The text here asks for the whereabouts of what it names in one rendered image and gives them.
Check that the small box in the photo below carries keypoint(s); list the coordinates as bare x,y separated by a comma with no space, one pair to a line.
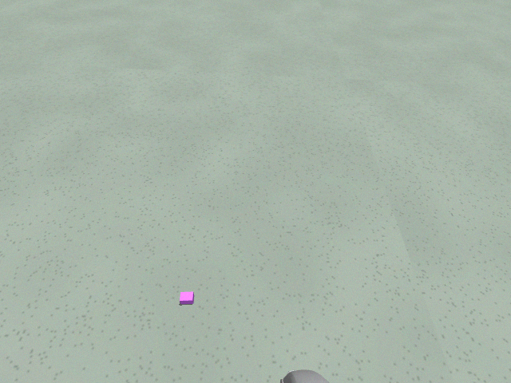
186,297

